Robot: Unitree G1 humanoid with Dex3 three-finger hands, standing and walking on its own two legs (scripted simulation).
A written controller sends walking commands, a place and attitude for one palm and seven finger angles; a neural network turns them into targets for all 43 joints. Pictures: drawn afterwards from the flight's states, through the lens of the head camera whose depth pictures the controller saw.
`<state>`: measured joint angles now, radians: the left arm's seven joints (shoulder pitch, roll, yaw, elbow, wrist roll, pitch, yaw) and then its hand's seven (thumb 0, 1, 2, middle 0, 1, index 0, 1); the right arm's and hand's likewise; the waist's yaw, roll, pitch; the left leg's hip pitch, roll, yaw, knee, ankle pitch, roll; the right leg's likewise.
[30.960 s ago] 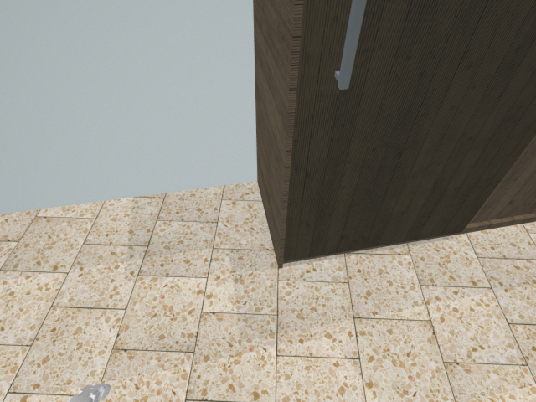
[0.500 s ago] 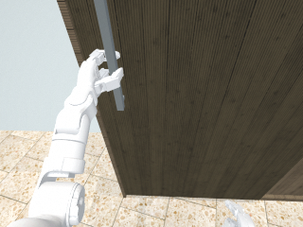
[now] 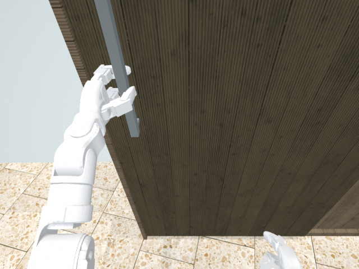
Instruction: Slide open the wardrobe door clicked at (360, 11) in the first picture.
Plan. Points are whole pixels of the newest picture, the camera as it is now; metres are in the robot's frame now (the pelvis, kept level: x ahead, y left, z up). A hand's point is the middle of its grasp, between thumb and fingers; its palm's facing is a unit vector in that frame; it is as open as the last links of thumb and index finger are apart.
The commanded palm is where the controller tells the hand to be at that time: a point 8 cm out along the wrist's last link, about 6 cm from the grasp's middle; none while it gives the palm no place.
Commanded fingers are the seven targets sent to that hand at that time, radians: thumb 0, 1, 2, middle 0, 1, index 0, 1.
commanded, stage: grip the handle and tug to test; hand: left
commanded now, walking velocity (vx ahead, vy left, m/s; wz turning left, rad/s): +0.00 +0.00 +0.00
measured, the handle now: (123, 75) +0.45 +0.14 +0.25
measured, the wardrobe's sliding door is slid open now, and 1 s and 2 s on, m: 0.00 0.02 0.15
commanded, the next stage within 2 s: tug the door sideways, standing still in 0.08 s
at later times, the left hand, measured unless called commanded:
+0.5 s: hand (128, 99) +0.39 +0.12 +0.23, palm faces +0.06 -1.00 -0.04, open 6.8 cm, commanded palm +0.36 +0.14 +0.22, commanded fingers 0.00 0.90 0.90 -0.45 -1.40 -0.45 -1.40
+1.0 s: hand (142, 99) +0.39 +0.09 +0.22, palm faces +0.03 -1.00 -0.08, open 6.0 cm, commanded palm +0.37 +0.12 +0.22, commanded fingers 0.00 0.90 0.90 -0.45 -1.40 -0.45 -1.40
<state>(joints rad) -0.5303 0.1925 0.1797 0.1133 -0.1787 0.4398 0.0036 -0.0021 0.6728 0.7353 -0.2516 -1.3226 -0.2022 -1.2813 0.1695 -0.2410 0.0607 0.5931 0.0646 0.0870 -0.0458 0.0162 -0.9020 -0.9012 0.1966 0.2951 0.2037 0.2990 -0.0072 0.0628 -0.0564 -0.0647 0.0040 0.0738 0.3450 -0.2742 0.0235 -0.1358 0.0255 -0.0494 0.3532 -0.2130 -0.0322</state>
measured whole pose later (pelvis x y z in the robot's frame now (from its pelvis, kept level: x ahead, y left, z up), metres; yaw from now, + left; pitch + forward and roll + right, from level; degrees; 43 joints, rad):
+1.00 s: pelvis -0.04 +0.01 -0.01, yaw +4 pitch +0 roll +0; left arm -0.86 0.10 -0.01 0.51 -0.13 0.27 0.13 0.00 0.76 0.81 -0.32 -1.35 -0.23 -1.39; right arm 0.20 -0.20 0.06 0.72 0.03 0.02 -0.03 0.02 -0.90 -0.90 0.20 0.30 0.20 0.30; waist 0.02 0.04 -0.02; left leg -0.20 -0.05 -0.02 0.47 -0.27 0.04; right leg -0.24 -0.03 -0.08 0.47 -0.23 -0.01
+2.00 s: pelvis +0.05 -0.28 -0.02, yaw +11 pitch +0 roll -2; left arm -0.57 0.21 0.17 -0.09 -0.08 -0.03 0.15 -0.06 0.73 0.84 -0.53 -1.45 -0.17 -1.29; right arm -0.01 -0.25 -0.03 0.62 0.06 -0.08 -0.04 0.01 -0.90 -0.90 0.20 0.30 0.20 0.30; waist 0.07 0.10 0.27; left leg -0.33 0.10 0.09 0.70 -0.30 -0.01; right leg -0.36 -0.07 -0.13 0.74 -0.25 0.01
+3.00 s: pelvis +0.06 -0.58 -0.03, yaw +1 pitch -2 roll -2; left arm -0.44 0.17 0.04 -0.15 -0.05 -0.06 0.15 -0.03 0.76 0.81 -0.40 -1.42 -0.06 -1.16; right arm 0.06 -0.16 0.02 0.55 0.06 -0.09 0.04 0.02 -0.90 -0.90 0.20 0.30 0.21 0.30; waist 0.09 0.09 0.20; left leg -0.34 0.32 0.05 0.70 -0.36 -0.08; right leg -0.25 -0.02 -0.09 0.61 -0.32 0.02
